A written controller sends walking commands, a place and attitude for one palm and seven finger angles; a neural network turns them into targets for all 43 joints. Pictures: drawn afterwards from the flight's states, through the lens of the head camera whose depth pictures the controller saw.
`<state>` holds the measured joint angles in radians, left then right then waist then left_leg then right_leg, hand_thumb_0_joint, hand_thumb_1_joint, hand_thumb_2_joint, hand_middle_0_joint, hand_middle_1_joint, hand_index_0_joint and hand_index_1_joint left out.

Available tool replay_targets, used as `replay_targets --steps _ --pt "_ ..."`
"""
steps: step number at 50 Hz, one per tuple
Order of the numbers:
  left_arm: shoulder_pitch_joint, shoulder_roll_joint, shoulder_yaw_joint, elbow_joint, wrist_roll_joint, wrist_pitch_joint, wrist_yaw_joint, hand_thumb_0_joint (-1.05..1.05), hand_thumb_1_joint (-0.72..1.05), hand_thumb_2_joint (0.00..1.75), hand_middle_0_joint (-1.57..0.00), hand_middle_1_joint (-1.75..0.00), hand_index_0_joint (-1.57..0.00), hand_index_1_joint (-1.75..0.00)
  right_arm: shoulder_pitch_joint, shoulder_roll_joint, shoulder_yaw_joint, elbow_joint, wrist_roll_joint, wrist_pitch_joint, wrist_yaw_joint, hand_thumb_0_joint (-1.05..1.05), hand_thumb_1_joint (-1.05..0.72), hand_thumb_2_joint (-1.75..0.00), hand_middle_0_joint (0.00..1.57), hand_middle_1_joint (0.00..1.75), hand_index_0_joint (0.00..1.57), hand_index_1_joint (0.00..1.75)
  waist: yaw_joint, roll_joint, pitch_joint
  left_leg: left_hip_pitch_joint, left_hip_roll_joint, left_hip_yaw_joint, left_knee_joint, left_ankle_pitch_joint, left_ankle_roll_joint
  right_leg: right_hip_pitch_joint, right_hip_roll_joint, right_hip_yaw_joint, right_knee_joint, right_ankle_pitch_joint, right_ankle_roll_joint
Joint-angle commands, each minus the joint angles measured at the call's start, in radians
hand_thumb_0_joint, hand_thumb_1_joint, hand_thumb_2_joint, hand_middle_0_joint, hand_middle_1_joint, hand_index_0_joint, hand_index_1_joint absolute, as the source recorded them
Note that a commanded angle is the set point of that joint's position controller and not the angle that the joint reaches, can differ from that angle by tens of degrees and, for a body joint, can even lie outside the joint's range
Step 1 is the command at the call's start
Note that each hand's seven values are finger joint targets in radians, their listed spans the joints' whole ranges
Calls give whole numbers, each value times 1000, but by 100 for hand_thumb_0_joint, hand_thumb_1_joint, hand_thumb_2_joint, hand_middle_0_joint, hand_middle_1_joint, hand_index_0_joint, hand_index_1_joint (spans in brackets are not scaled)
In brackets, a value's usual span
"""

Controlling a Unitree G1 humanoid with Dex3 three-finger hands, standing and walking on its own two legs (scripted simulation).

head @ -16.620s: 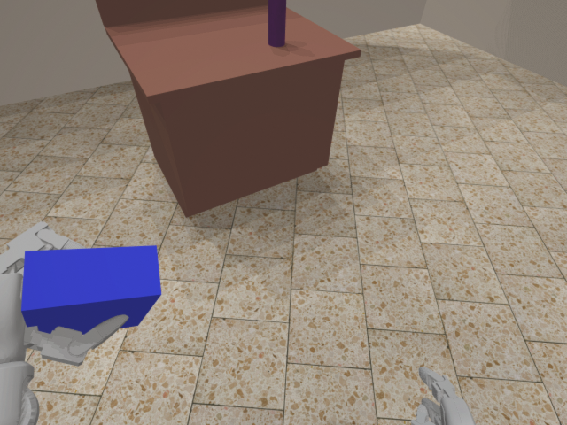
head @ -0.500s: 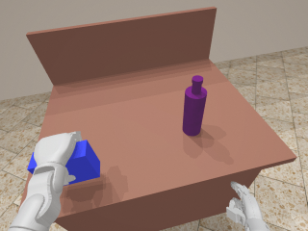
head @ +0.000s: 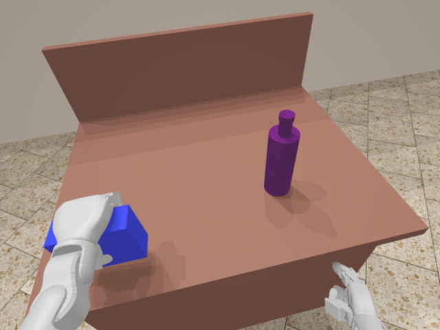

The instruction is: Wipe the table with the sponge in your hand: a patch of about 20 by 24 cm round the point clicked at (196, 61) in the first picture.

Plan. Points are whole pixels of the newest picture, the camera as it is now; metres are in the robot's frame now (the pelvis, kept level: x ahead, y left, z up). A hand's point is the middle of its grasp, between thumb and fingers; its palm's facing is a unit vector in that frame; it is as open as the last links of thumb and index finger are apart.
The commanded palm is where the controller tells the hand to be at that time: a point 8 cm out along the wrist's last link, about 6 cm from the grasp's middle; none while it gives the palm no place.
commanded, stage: move the sponge above the wiping area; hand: left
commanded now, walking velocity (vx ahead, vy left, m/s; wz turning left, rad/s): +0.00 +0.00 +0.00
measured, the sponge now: (105, 244) +0.24 +0.27 +0.02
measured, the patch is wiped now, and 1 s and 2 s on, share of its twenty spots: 0.00 0.00 0.00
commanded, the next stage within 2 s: lower the sponge onto the table in 0.28 s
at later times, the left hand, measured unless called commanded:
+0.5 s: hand (107, 224) +0.26 +0.27 +0.06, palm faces -0.01 -0.07 -1.00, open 9.4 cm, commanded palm +0.23 +0.26 +0.13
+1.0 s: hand (101, 234) +0.24 +0.28 +0.05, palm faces -0.05 -0.09 -1.00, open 9.4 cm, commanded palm +0.23 +0.27 +0.11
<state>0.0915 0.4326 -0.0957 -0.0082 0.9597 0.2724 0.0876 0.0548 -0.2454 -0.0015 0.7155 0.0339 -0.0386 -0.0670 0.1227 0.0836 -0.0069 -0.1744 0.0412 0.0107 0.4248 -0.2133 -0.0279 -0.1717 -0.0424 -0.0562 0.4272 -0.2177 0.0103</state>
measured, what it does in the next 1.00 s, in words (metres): stands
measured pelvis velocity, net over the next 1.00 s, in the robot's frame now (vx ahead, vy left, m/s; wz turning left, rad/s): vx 0.00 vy -0.01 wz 0.00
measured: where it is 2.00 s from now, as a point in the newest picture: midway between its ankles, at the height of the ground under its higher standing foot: outside the picture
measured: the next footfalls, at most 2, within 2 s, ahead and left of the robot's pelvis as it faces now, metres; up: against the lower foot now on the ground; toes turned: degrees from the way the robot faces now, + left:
none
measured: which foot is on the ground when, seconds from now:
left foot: down 0.00-1.00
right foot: down 0.00-1.00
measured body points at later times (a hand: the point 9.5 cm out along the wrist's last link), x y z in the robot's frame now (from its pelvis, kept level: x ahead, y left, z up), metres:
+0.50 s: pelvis +0.00 -0.01 +0.00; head -0.01 -0.04 +0.45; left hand +0.25 +0.27 +0.12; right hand +0.23 -0.22 -0.09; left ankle +0.01 +0.14 -0.74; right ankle +0.01 -0.13 -0.74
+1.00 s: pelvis +0.00 -0.01 +0.00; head +0.00 -0.04 +0.45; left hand +0.24 +0.28 +0.10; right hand +0.24 -0.22 -0.09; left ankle +0.01 +0.14 -0.74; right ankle +0.01 -0.13 -0.74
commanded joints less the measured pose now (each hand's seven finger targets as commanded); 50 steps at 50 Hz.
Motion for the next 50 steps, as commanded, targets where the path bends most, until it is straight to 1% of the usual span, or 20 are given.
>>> replay_targets --steps 1,9,15,19,20,22,24,25,27,29,30,34,35,37,39,40,44,45,49,50 --pt "-254 207 132 -160 18 41 42 0 10 130 -120 -160 -120 -160 -223 -106 -18 -170 6 -46 -2 0 -90 -90 20 30 20 30 1 -38 -165 67 -47 -18 -53 174 49 20 37 16 -72 91 -62" --pt "-328 236 139 -133 25 53 13 0 10 130 -120 -160 -120 -160 -231 -109 -11 -170 7 -40 -10 0 -90 -90 20 30 20 30 -3 -42 -147 73 -57 -18 -64 113 54 11 46 43 -92 34 -65" --pt "-401 207 107 -125 27 27 11 0 10 130 -120 -160 -120 -160 -216 -101 -10 -175 11 -49 -18 0 -90 -90 20 30 20 30 -13 -28 -192 81 -61 -6 -55 111 58 12 41 20 -81 33 -60" --pt "-356 242 149 -125 30 22 18 0 10 130 -120 -160 -120 -160 -215 -108 -15 -173 6 -50 -14 0 -90 -90 20 30 20 30 2 -4 -206 90 -61 -16 -52 149 52 29 45 43 -79 73 -69" --pt "-363 190 103 -142 25 22 16 0 10 130 -120 -160 -120 -160 -215 -100 -12 -182 9 -52 -12 0 -90 -90 20 30 20 30 -7 -16 -213 88 -58 -4 -45 170 57 31 38 20 -70 96 -62" --pt "-334 197 115 -114 24 30 16 0 10 130 -120 -160 -120 -160 -211 -109 -17 -173 7 -47 -8 0 -90 -90 20 30 20 30 -5 -53 -195 78 -54 -8 -44 184 54 29 37 20 -72 118 -59" --pt "-290 248 171 -125 22 43 18 0 10 130 -120 -160 -120 -160 -218 -114 -18 -175 5 -43 -5 0 -90 -90 20 30 20 30 9 -41 -193 79 -56 -16 -48 187 53 44 43 40 -72 116 -66" --pt "-311 200 125 -144 23 44 14 0 10 130 -120 -160 -120 -160 -218 -107 -14 -184 8 -44 -3 0 -90 -90 20 30 20 30 -1 -55 -205 77 -55 -5 -41 201 57 44 37 17 -63 134 -59" --pt "-306 205 120 -130 20 48 10 0 10 130 -120 -160 -120 -160 -215 -111 -18 -178 8 -42 -4 0 -90 -90 20 30 20 30 -4 -47 -181 79 -55 -2 -37 191 58 29 35 22 -74 126 -56" --pt "-312 252 163 -152 24 47 11 0 10 130 -120 -160 -120 -160 -221 -115 -18 -179 7 -43 -5 0 -90 -90 20 30 20 30 1 -27 -187 87 -58 -14 -41 184 56 34 42 45 -76 115 -64" --pt "-331 209 120 -178 23 40 8 0 10 130 -120 -160 -120 -160 -218 -106 -15 -188 9 -48 -5 0 -90 -90 20 30 20 30 -6 -24 -207 88 -59 -5 -36 196 60 41 36 21 -66 126 -59" --pt "-307 227 140 -188 23 23 12 0 10 130 -120 -160 -120 -160 -214 -108 -20 -181 5 -52 -4 0 -90 -90 20 30 20 30 -2 -13 -197 107 -56 -17 -34 214 57 29 43 43 -73 144 -67" --pt "-321 182 99 -179 21 20 11 0 10 130 -120 -160 -120 -160 -204 -101 -18 -183 6 -54 -4 0 -90 -90 20 30 20 30 -12 -29 -204 99 -53 -8 -32 210 60 24 37 17 -67 140 -59" --pt "-297 199 120 -134 26 21 15 0 10 130 -120 -160 -120 -160 -197 -110 -24 -169 4 -49 -5 0 -90 -90 20 30 20 30 -9 -64 -184 90 -53 -5 -29 213 58 17 38 24 -71 157 -58" --pt "-269 231 157 -168 27 21 22 0 10 130 -120 -160 -120 -160 -206 -114 -26 -175 3 -48 0 0 -90 -90 20 30 20 30 3 -26 -208 102 -53 -13 -34 226 55 37 44 45 -66 166 -68" --pt "-259 192 126 -186 27 18 24 0 10 130 -120 -160 -120 -160 -200 -106 -24 -186 4 -51 2 0 -90 -90 20 30 20 30 2 -35 -230 95 -54 -5 -27 246 58 51 37 19 -52 186 -62" --pt "-244 253 186 -141 25 30 32 0 10 130 -120 -160 -120 -160 -204 -118 -26 -172 3 -42 1 0 -90 -90 20 30 20 30 2 -35 -176 80 -54 -13 -33 208 55 30 45 46 -69 151 -66" --pt "-271 210 143 -157 28 26 32 0 10 130 -120 -160 -120 -160 -201 -110 -23 -180 6 -45 1 0 -90 -90 20 30 20 30 -6 -26 -201 77 -54 -2 -29 214 57 35 38 21 -58 157 -60" --pt "-256 250 183 -133 21 14 34 0 10 130 -120 -160 -120 -160 -197 -117 -27 -168 4 -45 -5 0 -90 -90 20 30 20 30 -7 -30 -189 83 -55 -12 -28 199 56 20 46 45 -71 139 -65" --pt "-282 187 121 -144 19 6 30 0 10 130 -120 -160 -120 -160 -198 -105 -24 -177 6 -50 -7 0 -90 -90 20 30 20 30 -17 -23 -188 80 -55 -1 -25 192 60 10 38 22 -69 130 -57"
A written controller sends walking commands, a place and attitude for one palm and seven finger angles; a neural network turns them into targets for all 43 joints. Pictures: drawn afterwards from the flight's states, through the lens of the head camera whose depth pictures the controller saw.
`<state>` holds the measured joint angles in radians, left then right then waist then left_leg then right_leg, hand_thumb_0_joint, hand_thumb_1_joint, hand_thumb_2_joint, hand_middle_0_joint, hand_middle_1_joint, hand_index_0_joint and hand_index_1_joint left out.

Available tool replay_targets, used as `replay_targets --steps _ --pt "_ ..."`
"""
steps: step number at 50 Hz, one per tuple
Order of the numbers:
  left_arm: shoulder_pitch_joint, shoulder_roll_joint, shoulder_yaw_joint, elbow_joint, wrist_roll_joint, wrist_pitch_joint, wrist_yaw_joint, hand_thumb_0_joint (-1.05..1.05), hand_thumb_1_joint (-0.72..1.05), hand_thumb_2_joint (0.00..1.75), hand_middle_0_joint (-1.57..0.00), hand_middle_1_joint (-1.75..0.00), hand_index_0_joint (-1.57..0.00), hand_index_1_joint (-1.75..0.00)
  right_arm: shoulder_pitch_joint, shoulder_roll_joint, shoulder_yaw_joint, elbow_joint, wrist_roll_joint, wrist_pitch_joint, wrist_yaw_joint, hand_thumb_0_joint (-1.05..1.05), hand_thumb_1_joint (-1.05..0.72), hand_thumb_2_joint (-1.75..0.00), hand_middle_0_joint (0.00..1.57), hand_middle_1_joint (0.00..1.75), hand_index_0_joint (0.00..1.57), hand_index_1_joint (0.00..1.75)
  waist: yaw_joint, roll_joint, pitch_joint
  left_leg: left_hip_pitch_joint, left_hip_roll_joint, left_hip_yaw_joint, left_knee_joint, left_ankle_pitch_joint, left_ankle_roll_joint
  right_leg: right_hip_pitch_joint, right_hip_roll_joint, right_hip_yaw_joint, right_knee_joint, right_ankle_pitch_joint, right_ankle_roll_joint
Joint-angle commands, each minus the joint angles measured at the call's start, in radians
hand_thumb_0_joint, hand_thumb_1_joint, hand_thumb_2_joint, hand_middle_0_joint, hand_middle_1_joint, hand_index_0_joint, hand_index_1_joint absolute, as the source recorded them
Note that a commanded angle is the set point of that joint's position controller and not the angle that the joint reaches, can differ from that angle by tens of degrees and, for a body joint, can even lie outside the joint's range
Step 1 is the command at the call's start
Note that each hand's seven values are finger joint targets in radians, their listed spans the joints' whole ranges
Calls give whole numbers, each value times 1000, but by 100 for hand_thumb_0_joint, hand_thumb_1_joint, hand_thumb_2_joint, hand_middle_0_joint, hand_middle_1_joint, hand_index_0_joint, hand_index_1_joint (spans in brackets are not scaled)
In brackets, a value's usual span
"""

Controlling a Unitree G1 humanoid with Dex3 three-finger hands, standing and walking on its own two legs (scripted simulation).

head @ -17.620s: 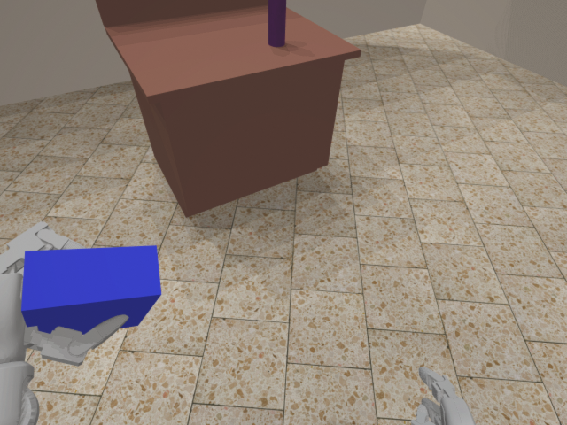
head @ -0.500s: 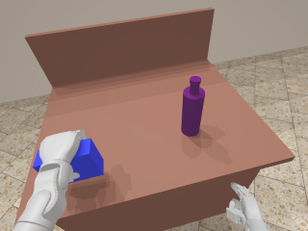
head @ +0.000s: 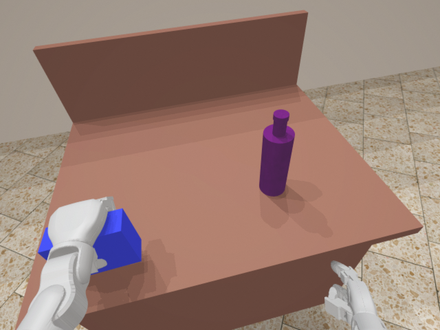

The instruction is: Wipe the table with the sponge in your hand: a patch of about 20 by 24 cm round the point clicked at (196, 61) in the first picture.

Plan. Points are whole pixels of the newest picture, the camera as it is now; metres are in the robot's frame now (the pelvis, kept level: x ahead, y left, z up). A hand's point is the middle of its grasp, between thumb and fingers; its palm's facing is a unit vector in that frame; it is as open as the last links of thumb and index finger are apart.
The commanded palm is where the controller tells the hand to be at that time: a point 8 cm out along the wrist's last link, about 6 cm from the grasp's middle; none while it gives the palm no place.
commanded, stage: lower the sponge onto the table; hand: left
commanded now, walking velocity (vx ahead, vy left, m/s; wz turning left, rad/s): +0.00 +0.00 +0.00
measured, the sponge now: (99, 249) +0.23 +0.29 +0.01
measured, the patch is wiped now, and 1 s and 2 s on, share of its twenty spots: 0.00 0.00 0.40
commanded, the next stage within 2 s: wipe forward along the first lane in 1.14 s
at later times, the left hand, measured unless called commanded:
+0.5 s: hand (100, 243) +0.24 +0.28 +0.03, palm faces -0.06 -0.09 -0.99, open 9.4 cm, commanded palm +0.22 +0.28 +0.09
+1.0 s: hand (101, 246) +0.24 +0.29 +0.01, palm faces -0.08 -0.07 -0.99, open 9.4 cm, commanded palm +0.23 +0.27 +0.07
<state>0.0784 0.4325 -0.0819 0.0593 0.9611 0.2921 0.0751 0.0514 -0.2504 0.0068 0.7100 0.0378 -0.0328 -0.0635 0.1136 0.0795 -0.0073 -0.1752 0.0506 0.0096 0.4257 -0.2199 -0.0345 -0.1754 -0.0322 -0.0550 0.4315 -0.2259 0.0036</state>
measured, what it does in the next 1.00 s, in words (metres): stands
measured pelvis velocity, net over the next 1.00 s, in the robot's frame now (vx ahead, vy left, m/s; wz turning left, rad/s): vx -0.01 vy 0.00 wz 0.00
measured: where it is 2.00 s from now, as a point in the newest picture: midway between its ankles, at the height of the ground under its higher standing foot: outside the picture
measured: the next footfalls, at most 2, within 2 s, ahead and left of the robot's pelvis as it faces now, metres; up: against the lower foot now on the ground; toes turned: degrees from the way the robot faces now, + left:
none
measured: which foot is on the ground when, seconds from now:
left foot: down 0.00-1.00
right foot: down 0.00-1.00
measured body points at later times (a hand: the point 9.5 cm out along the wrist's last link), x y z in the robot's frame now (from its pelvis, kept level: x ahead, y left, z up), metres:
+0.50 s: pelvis -0.01 +0.01 +0.00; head -0.01 -0.02 +0.45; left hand +0.23 +0.28 +0.08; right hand +0.22 -0.20 -0.09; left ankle +0.01 +0.14 -0.74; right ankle +0.00 -0.12 -0.74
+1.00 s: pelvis -0.01 +0.00 +0.00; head +0.00 -0.02 +0.45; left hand +0.24 +0.29 +0.06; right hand +0.20 -0.22 -0.10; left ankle +0.01 +0.14 -0.74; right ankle +0.00 -0.12 -0.74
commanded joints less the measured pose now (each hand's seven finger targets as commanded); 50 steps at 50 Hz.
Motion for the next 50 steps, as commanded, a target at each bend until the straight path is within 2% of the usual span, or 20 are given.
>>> replay_targets --steps 1,4,6,9,11,14,15,19,20,23,24,25,29,30,36,39,41,44,45,50 --pt "-272 206 122 -186 19 -22 45 0 10 130 -120 -160 -120 -160 -181 -105 -36 -162 2 -60 -11 0 -90 -90 20 30 20 30 -8 -29 -183 79 -63 -5 -25 196 65 3 31 20 -73 135 -52" --pt "-263 225 144 -184 22 -42 49 0 10 130 -120 -160 -120 -160 -176 -108 -41 -159 -3 -64 -13 0 -90 -90 20 30 20 30 -5 -22 -186 86 -62 -11 -24 188 65 -2 37 35 -75 127 -57" --pt "-286 176 96 -176 27 -54 51 0 10 130 -120 -160 -120 -160 -173 -102 -41 -159 -1 -68 -13 0 -90 -90 20 30 20 30 -12 -41 -192 78 -62 -6 -19 191 66 -14 32 19 -71 128 -52" --pt "-264 211 135 -190 38 -59 72 0 10 130 -120 -160 -120 -160 -172 -106 -45 -159 -6 -65 -9 0 -90 -90 20 30 20 30 4 14 -211 81 -60 -17 -27 199 58 1 39 31 -61 131 -63" --pt "-274 153 85 -172 43 -56 82 0 10 130 -120 -160 -120 -160 -166 -99 -46 -158 -4 -68 -5 0 -90 -90 20 30 20 30 -5 -19 -209 72 -54 -14 -23 212 58 -14 36 7 -49 142 -58" --pt "-244 191 128 -163 47 -31 100 0 10 130 -120 -160 -120 -160 -178 -108 -46 -157 -4 -56 0 0 -90 -90 20 30 20 30 10 -11 -211 63 -55 -20 -32 200 53 2 40 24 -51 132 -64" --pt "-254 140 83 -169 46 -26 102 0 10 130 -120 -160 -120 -160 -179 -99 -44 -167 -1 -57 1 0 -90 -90 20 30 20 30 2 -25 -225 59 -55 -10 -28 203 57 4 35 4 -41 135 -57" --pt "-236 198 133 -146 53 3 113 0 10 130 -120 -160 -120 -160 -189 -111 -43 -159 -2 -45 3 0 -90 -90 20 30 20 30 14 -14 -209 52 -58 -17 -32 195 53 10 39 24 -46 131 -63" --pt "-244 148 88 -157 52 3 111 0 10 130 -120 -160 -120 -160 -189 -101 -41 -169 2 -48 4 0 -90 -90 20 30 20 30 5 -24 -222 49 -59 -10 -26 197 58 10 36 4 -38 132 -58" --pt "-259 134 64 -112 49 8 104 0 10 130 -120 -160 -120 -160 -183 -102 -42 -156 3 -46 0 0 -90 -90 20 30 20 30 -6 -43 -187 47 -60 -8 -21 169 60 -21 36 9 -52 111 -54" --pt "-275 181 108 -110 46 6 106 0 10 130 -120 -160 -120 -160 -182 -107 -41 -155 3 -47 -3 0 -90 -90 20 30 20 30 -5 -41 -179 45 -61 -15 -25 143 61 -23 42 23 -57 82 -59" --pt "-296 150 74 -108 46 0 101 0 10 130 -120 -160 -120 -160 -182 -101 -39 -159 5 -50 -7 0 -90 -90 20 30 20 30 -12 -40 -181 41 -64 -6 -23 132 65 -28 37 11 -56 71 -53" --pt "-283 213 138 -86 50 -34 104 0 10 130 -120 -160 -120 -160 -162 -109 -46 -149 -1 -55 -14 0 -90 -90 20 30 20 30 -3 -26 -198 48 -68 -11 -12 140 64 -23 41 33 -58 82 -59" --pt "-298 172 103 -99 49 -46 106 0 10 130 -120 -160 -120 -160 -162 -101 -45 -155 2 -58 -14 0 -90 -90 20 30 20 30 -11 -24 -215 47 -69 -3 -7 145 66 -23 37 19 -50 90 -54" --pt "-274 142 89 -49 42 -71 118 0 10 130 -120 -160 -120 -160 -145 -103 -55 -148 3 -63 -10 0 -90 -90 20 30 20 30 -18 -37 -187 29 -65 -1 2 139 66 -53 36 18 -50 93 -52" --pt "-284 203 146 -42 48 -77 132 0 10 130 -120 -160 -120 -160 -134 -114 -62 -137 0 -60 -12 0 -90 -90 20 30 20 30 -10 -26 -209 34 -65 -2 4 136 65 -47 39 35 -49 87 -57" --pt "-283 155 102 -52 54 -86 141 0 10 130 -120 -160 -120 -160 -137 -104 -63 -146 1 -66 -11 0 -90 -90 20 30 20 30 -15 -32 -226 32 -65 0 12 159 66 -46 35 21 -36 116 -55" --pt "-274 178 133 -12 51 -75 157 0 10 130 -120 -160 -120 -160 -130 -113 -65 -133 0 -60 -10 0 -90 -90 20 30 20 30 -15 -35 -198 20 -63 -6 10 142 63 -60 40 29 -38 98 -56" --pt "-269 133 96 -13 44 -72 157 0 10 130 -120 -160 -120 -160 -131 -107 -64 -142 4 -62 -9 0 -90 -90 20 30 20 30 -18 -54 -207 13 -61 -2 9 133 65 -60 35 12 -33 90 -50" --pt "-289 109 67 14 48 -55 160 0 10 130 -120 -160 -120 -160 -132 -109 -63 -139 8 -57 -6 0 -90 -90 20 30 20 30 -24 -60 -216 2 -63 -3 13 120 66 -70 38 8 -20 81 -50"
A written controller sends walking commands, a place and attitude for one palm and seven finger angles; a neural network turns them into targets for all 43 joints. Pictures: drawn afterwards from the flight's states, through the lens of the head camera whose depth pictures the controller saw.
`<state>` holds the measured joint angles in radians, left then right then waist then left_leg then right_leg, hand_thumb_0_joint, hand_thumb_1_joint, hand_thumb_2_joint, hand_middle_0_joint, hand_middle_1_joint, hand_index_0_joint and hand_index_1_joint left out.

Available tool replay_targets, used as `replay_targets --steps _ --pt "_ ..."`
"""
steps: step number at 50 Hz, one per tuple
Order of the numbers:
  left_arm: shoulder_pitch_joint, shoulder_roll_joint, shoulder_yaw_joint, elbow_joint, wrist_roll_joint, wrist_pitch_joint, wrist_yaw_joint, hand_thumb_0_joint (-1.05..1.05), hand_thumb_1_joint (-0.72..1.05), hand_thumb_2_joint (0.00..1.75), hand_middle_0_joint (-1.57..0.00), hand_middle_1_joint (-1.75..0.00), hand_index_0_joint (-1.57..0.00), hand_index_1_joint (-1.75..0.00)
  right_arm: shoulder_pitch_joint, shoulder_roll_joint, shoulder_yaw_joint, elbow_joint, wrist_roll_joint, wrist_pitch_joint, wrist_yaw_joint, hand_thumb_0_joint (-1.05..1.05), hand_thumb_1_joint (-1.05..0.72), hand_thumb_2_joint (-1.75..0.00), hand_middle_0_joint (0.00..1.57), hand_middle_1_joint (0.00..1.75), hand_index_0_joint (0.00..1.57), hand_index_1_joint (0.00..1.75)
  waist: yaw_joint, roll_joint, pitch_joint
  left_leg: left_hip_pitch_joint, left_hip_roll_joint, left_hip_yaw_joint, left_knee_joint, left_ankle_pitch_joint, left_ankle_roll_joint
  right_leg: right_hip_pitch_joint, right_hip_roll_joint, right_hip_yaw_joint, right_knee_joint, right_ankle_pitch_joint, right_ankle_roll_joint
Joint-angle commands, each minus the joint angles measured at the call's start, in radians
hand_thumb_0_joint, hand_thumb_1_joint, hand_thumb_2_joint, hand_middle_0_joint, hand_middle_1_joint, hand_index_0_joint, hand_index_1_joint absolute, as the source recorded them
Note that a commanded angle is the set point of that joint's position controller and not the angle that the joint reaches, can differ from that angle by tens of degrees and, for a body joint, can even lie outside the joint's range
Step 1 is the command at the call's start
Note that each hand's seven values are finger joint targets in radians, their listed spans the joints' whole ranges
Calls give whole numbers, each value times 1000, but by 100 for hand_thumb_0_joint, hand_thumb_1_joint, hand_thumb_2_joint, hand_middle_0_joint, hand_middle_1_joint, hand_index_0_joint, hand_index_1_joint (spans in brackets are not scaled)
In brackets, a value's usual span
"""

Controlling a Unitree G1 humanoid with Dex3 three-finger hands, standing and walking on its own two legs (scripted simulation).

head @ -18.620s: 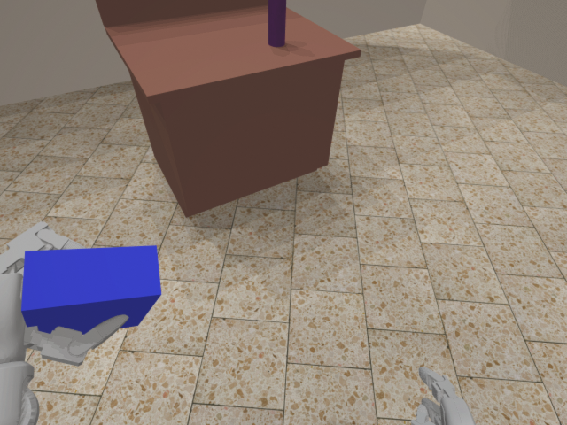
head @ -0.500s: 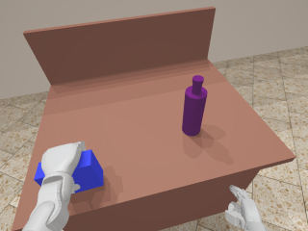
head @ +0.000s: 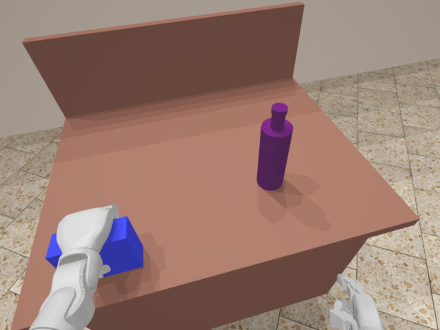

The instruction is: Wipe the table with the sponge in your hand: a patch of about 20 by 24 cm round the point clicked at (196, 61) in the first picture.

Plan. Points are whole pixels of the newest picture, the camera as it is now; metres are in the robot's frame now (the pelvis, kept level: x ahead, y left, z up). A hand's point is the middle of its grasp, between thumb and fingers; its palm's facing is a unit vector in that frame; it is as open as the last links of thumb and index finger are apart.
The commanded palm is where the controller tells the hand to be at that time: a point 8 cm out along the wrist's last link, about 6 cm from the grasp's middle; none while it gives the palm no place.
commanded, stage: lower the sponge onto the table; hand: left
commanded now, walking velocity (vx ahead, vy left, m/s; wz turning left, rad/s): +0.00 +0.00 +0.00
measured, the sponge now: (103, 255) +0.24 +0.28 -0.03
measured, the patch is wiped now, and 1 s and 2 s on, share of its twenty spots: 0.00 0.40 0.60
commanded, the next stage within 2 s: wipe forward along the first lane in 0.14 s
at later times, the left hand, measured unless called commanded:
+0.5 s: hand (100, 235) +0.26 +0.29 +0.01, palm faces -0.08 -0.04 -1.00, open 9.4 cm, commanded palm +0.26 +0.28 +0.05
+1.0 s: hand (106, 208) +0.33 +0.31 +0.01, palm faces -0.12 +0.01 -0.99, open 9.5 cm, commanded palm +0.31 +0.30 +0.04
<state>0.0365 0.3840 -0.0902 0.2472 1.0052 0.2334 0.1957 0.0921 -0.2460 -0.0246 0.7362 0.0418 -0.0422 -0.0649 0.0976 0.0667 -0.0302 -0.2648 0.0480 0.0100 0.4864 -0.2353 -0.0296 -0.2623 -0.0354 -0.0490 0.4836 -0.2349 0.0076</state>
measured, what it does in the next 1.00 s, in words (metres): stands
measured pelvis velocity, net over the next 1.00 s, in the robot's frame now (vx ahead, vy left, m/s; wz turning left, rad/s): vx -0.01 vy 0.00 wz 0.00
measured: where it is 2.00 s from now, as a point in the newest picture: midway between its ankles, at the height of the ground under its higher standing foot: outside the picture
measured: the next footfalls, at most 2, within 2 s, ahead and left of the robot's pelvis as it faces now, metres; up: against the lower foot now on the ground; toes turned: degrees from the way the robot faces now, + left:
none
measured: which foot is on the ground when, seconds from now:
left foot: down 0.00-1.00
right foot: down 0.00-1.00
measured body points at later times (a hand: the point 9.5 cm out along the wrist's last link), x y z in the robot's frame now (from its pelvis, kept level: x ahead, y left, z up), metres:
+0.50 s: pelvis +0.00 +0.00 -0.01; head +0.00 -0.03 +0.44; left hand +0.26 +0.29 +0.06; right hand +0.22 -0.23 -0.10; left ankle +0.01 +0.14 -0.74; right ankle +0.01 -0.13 -0.74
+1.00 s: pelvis -0.01 +0.00 -0.01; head +0.02 -0.03 +0.43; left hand +0.33 +0.30 +0.06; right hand +0.12 -0.27 -0.14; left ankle +0.01 +0.14 -0.74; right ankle +0.01 -0.13 -0.74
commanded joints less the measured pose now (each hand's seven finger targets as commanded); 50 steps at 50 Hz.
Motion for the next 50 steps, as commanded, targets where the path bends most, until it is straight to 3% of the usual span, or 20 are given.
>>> replay_targets --steps 1,4,7,9,12,14,15,18,19,21,24,26,29,31,34,35,38,44,45,50 --pt "-245 150 65 -158 7 5 39 0 10 130 -120 -160 -120 -160 -173 -112 -33 -163 5 -48 -4 0 -90 -90 20 30 20 30 -8 -47 -181 90 -58 -3 -45 132 60 5 40 1 -73 86 -55" --pt "-243 173 89 -131 5 11 39 0 10 130 -120 -160 -120 -160 -167 -120 -33 -157 4 -42 -3 0 -90 -90 20 30 20 30 -6 -73 -171 81 -58 -12 -43 121 59 -1 45 7 -71 75 -57" --pt "-222 108 34 -122 7 11 35 0 10 130 -120 -160 -120 -160 -166 -113 -33 -165 5 -43 1 0 -90 -90 20 30 20 30 -8 -71 -180 75 -57 -4 -32 134 61 -7 40 -3 -57 99 -53" --pt "-191 148 78 -120 9 15 38 0 10 130 -120 -160 -120 -160 -163 -120 -37 -162 2 -36 5 0 -90 -90 20 30 20 30 3 -68 -191 74 -57 -8 -30 150 57 7 43 7 -53 116 -58" --pt "-168 113 47 -120 8 15 36 0 10 130 -120 -160 -120 -160 -168 -115 -36 -170 4 -33 9 0 -90 -90 20 30 20 30 -2 -86 -183 62 -57 -3 -16 156 60 -2 40 1 -44 137 -54" --pt "-220 170 95 -108 8 20 43 0 10 130 -120 -160 -120 -160 -161 -123 -35 -160 4 -26 5 0 -90 -90 20 30 20 30 -9 -87 -167 53 -56 -9 -19 130 58 -13 43 8 -46 107 -57" --pt "-234 131 56 -111 12 20 40 0 10 130 -120 -160 -120 -160 -161 -117 -33 -168 6 -27 5 0 -90 -90 20 30 20 30 -12 -79 -173 48 -61 -4 -17 125 61 -17 40 -1 -41 103 -54" --pt "-264 146 61 -54 19 25 37 0 10 130 -120 -160 -120 -160 -151 -121 -32 -155 7 -21 0 0 -90 -90 20 30 20 30 -22 -104 -149 35 -63 0 -7 110 62 -42 39 4 -44 100 -52" --pt "-294 197 107 -41 17 25 39 0 10 130 -120 -160 -120 -160 -142 -128 -32 -146 8 -18 -5 0 -90 -90 20 30 20 30 -23 -110 -151 32 -62 -5 -9 89 62 -46 43 13 -48 72 -54" --pt "-319 160 67 -8 22 24 32 0 10 130 -120 -160 -120 -160 -136 -121 -31 -150 12 -17 -9 0 -90 -90 20 30 20 30 -29 -98 -150 20 -66 6 -6 74 64 -60 38 2 -42 57 -50" --pt "-367 201 96 47 31 22 25 0 10 130 -120 -160 -120 -160 -118 -131 -32 -139 14 -7 -12 0 -90 -90 20 30 20 30 -33 -72 -160 11 -68 5 1 65 59 -73 41 11 -36 49 -56" --pt "-391 153 45 82 28 16 15 0 10 130 -120 -160 -120 -160 -109 -125 -29 -147 19 -7 -13 0 -90 -90 20 30 20 30 -43 -88 -164 -7 -71 10 10 53 64 -85 39 0 -29 47 -51" --pt "-386 220 111 145 31 6 14 0 10 130 -120 -160 -120 -160 -83 -140 -34 -143 16 3 -14 0 -90 -90 20 30 20 30 -34 -107 -186 -34 -70 6 18 53 62 -77 41 8 -20 53 -54" --pt "-434 175 63 171 34 -6 9 0 10 130 -120 -160 -120 -160 -72 -135 -34 -148 19 6 -13 0 -90 -90 20 30 20 30 -50 -111 -186 -47 -70 13 32 52 64 -96 38 2 -10 65 -49" --pt "-442 246 126 233 42 -12 13 0 10 130 -120 -160 -120 -160 -43 -151 -39 -137 17 15 -13 0 -90 -90 20 30 20 30 -47 -122 -191 -76 -70 9 41 47 62 -102 41 10 -4 66 -52" --pt "-460 203 81 242 41 -15 9 0 10 130 -120 -160 -120 -160 -38 -146 -36 -148 19 15 -14 0 -90 -90 20 30 20 30 -59 -134 -196 -87 -72 15 45 39 66 -108 38 4 0 64 -46" --pt "-504 201 68 293 50 -24 11 0 10 130 -120 -160 -120 -160 -21 -149 -40 -140 20 21 -12 0 -90 -90 20 30 20 30 -69 -120 -187 -107 -68 17 58 23 64 -144 36 5 5 46 -46" --pt "-526 260 130 351 45 -42 30 0 10 130 -120 -160 -120 -160 23 -163 -53 -126 20 30 -9 0 -90 -90 20 30 20 30 -68 -130 -247 -131 -63 10 74 37 65 -133 40 6 27 69 -48" --pt "-534 230 97 342 40 -45 29 0 10 130 -120 -160 -120 -160 22 -158 -51 -137 23 30 -9 0 -90 -90 20 30 20 30 -72 -118 -254 -135 -66 16 75 34 67 -129 38 4 27 70 -45" --pt "-623 292 125 418 49 -49 39 0 10 130 -120 -160 -120 -160 49 -167 -51 -117 25 34 -11 0 -90 -90 20 30 20 30 -88 -123 -232 -165 -63 12 77 -4 71 -164 38 4 23 19 -42"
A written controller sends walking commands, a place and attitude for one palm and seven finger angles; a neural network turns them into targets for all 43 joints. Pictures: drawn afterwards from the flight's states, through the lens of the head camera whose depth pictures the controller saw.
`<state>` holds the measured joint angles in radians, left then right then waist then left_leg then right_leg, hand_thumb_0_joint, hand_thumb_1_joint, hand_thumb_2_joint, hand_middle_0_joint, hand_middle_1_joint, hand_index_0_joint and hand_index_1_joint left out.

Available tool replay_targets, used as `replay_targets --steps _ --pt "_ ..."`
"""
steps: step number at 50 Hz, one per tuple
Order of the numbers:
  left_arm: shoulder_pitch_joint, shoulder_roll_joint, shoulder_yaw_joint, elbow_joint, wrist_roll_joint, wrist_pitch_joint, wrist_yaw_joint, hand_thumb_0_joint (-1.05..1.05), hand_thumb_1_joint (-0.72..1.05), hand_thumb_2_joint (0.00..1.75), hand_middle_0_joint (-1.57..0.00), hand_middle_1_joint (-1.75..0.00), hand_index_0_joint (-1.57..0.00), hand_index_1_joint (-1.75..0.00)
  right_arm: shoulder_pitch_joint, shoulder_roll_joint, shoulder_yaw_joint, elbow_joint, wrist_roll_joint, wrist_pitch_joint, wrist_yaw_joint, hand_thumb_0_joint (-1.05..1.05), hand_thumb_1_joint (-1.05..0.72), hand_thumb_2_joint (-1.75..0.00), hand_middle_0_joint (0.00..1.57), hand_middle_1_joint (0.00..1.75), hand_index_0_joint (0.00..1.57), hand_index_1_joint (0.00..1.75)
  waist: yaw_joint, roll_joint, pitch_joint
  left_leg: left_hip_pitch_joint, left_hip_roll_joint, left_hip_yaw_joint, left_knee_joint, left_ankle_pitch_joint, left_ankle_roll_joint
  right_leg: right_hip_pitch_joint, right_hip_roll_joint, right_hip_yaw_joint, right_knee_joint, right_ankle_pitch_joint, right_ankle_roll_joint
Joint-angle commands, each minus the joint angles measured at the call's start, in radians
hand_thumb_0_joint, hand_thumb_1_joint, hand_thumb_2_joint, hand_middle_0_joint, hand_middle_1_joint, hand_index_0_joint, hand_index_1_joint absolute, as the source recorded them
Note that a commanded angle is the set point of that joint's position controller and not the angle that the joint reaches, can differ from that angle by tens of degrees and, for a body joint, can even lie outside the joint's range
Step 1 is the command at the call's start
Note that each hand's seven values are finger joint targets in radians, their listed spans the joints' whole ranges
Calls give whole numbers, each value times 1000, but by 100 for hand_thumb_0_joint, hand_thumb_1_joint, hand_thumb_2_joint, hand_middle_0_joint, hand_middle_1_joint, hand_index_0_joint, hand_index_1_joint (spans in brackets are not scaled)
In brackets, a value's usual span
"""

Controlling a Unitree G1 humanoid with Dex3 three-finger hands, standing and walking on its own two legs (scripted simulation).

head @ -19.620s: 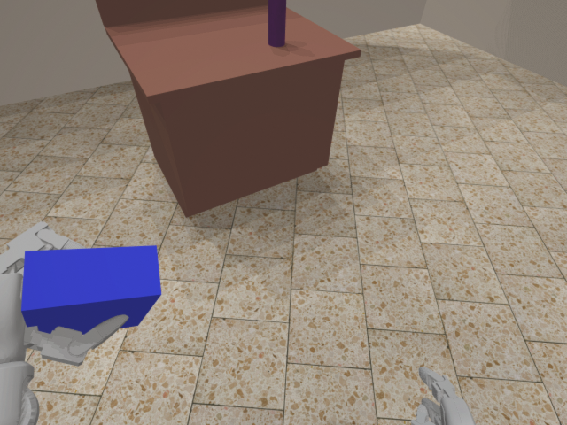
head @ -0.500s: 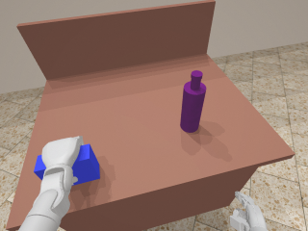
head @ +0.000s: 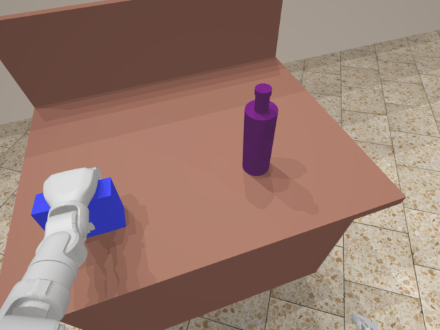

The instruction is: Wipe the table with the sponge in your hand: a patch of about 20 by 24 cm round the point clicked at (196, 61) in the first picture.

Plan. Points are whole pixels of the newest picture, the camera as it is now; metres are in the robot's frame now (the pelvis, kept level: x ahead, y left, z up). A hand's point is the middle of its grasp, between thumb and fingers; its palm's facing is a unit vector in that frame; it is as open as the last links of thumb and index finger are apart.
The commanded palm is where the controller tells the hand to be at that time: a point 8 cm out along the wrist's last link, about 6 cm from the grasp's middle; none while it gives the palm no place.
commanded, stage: wipe forward along the first lane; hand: left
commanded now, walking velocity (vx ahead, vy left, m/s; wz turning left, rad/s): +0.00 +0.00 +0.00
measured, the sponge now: (86, 216) +0.33 +0.32 -0.01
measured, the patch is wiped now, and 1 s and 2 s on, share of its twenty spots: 0.40 0.60 0.65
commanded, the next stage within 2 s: slide across to the middle lane in 0.86 s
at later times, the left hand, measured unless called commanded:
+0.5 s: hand (80, 185) +0.38 +0.34 +0.02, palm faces -0.13 +0.03 -0.99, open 9.5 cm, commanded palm +0.37 +0.32 +0.05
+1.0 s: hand (79, 168) +0.43 +0.36 +0.02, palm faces -0.17 +0.03 -0.99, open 9.5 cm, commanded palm +0.42 +0.34 +0.06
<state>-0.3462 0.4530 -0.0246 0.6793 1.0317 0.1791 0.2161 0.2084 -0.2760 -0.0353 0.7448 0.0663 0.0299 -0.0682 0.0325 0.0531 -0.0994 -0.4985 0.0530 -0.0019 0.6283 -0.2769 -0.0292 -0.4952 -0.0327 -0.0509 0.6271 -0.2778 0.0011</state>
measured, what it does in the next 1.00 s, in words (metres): stands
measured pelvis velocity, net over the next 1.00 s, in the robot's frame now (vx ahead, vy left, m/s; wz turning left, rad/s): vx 0.00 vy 0.02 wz -0.02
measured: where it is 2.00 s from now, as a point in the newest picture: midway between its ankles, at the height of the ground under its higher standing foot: outside the picture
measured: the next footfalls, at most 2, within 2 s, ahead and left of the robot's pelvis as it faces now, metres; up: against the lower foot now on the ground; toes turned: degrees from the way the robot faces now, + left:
none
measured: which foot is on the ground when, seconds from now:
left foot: down 0.00-1.00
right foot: down 0.00-1.00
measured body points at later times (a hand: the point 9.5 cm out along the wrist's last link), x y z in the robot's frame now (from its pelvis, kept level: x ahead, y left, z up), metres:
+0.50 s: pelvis +0.00 +0.01 -0.01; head +0.05 +0.00 +0.44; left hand +0.38 +0.33 +0.08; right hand +0.11 -0.26 -0.13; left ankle +0.02 +0.14 -0.72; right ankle +0.02 -0.12 -0.72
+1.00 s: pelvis +0.00 +0.02 -0.01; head +0.08 +0.02 +0.43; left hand +0.43 +0.35 +0.08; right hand +0.05 -0.26 -0.14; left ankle +0.02 +0.15 -0.72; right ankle +0.02 -0.12 -0.72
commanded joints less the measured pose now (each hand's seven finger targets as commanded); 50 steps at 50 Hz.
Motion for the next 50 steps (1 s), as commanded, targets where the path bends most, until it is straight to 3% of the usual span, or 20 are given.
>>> replay_targets --steps 1,2,4,5,9,13,14,18,19,22,24,27,29,31,36,39,43,45,47,50 --pt "-238 212 52 11 26 5 19 0 10 130 -120 -160 -120 -160 -66 -135 -41 -125 1 -38 -6 0 -90 -90 20 30 20 30 -23 -120 -153 63 -67 25 -64 35 70 62 34 3 -120 58 -35" --pt "-258 197 33 16 25 3 17 0 10 130 -120 -160 -120 -160 -66 -134 -38 -126 2 -37 -6 0 -90 -90 20 30 20 30 -28 -115 -153 64 -65 25 -65 30 70 53 34 3 -121 54 -35" --pt "-284 242 67 39 35 -1 22 0 10 130 -120 -160 -120 -160 -51 -141 -41 -116 0 -32 -4 0 -90 -90 20 30 20 30 -27 -82 -163 64 -65 19 -64 27 68 45 36 5 -115 43 -40" --pt "-305 216 38 34 34 -7 20 0 10 130 -120 -160 -120 -160 -49 -134 -41 -122 2 -32 -4 0 -90 -90 20 30 20 30 -32 -71 -177 67 -67 24 -60 27 70 44 35 3 -113 44 -39" --pt "-314 277 92 92 37 -17 28 0 10 130 -120 -160 -120 -160 -28 -144 -44 -110 -1 -25 -1 0 -90 -90 20 30 20 30 -32 -101 -201 50 -62 22 -50 49 71 61 36 5 -105 81 -37" --pt "-361 252 55 120 45 -24 31 0 10 130 -120 -160 -120 -160 -23 -142 -40 -115 0 -21 3 0 -90 -90 20 30 20 30 -45 -91 -189 38 -61 26 -46 42 71 34 34 6 -105 79 -36" --pt "-366 295 97 132 48 -26 37 0 10 130 -120 -160 -120 -160 -13 -148 -46 -103 -2 -18 4 0 -90 -90 20 30 20 30 -42 -76 -194 44 -59 20 -45 51 70 33 37 3 -99 78 -40" --pt "-410 288 73 173 57 -27 40 0 10 130 -120 -160 -120 -160 0 -148 -43 -104 -2 -15 6 0 -90 -90 20 30 20 30 -55 -95 -199 31 -57 21 -40 45 72 14 37 2 -99 74 -37" --pt "-421 302 87 169 57 -31 42 0 10 130 -120 -160 -120 -160 6 -151 -45 -100 -3 -14 8 0 -90 -90 20 30 20 30 -52 -68 -210 37 -57 14 -39 58 70 15 39 -1 -90 85 -42" --pt "-456 267 46 187 62 -32 40 0 10 130 -120 -160 -120 -160 15 -147 -45 -100 -2 -11 11 0 -90 -90 20 30 20 30 -66 -63 -215 42 -55 17 -31 64 72 -5 40 -1 -89 91 -41" --pt "-458 313 87 197 61 -34 42 0 10 130 -120 -160 -120 -160 24 -155 -47 -94 -5 -4 11 0 -90 -90 20 30 20 30 -59 -62 -235 38 -54 9 -29 76 71 5 42 -4 -81 100 -44" --pt "-475 287 58 218 64 -38 40 0 10 130 -120 -160 -120 -160 36 -152 -47 -95 -4 -3 15 0 -90 -90 20 30 20 30 -67 -66 -239 31 -52 11 -22 84 71 -8 43 -5 -77 112 -43" --pt "-515 336 90 228 65 -40 41 0 10 130 -120 -160 -120 -160 42 -158 -46 -86 -5 1 14 0 -90 -90 20 30 20 30 -70 -49 -238 26 -51 5 -22 73 70 -14 43 -5 -74 95 -45" --pt "-544 326 68 243 70 -40 40 0 10 130 -120 -160 -120 -160 54 -157 -48 -84 -4 0 14 0 -90 -90 20 30 20 30 -84 -55 -240 24 -50 8 -16 63 73 -32 44 -3 -75 84 -42" --pt "-582 389 94 290 77 -43 32 0 10 130 -120 -160 -120 -160 81 -166 -46 -74 -5 3 15 0 -90 -90 20 30 20 30 -88 -58 -259 -2 -51 8 -7 63 75 -28 45 1 -71 89 -41" --pt "-614 421 110 296 81 -51 22 0 10 130 -120 -160 -120 -160 97 -172 -46 -64 -8 5 19 0 -90 -90 20 30 20 30 -88 -16 -279 3 -49 4 2 90 73 -33 48 2 -59 115 -45" --pt "-597 418 105 316 77 -64 13 0 10 130 -120 -160 -120 -160 117 -172 -49 -67 -9 11 23 0 -90 -90 20 30 20 30 -90 -41 -298 -11 -49 10 14 102 74 -29 52 5 -57 137 -42" --pt "-617 431 113 311 81 -75 13 0 10 130 -120 -160 -120 -160 130 -174 -52 -61 -12 13 24 0 -90 -90 20 30 20 30 -90 -7 -310 0 -48 4 19 128 73 -39 54 1 -43 150 -47" --pt "-643 434 103 324 86 -74 13 0 10 130 -120 -160 -120 -160 134 -176 -50 -59 -9 15 25 0 -90 -90 20 30 20 30 -106 -19 -282 -13 -45 6 21 106 75 -62 56 4 -53 131 -45" --pt "-660 378 68 277 79 -86 16 0 10 130 -120 -160 -120 -160 145 -164 -59 -60 -11 11 28 0 -90 -90 20 30 20 30 -106 15 -342 36 -42 3 23 156 73 -54 59 0 -44 163 -48"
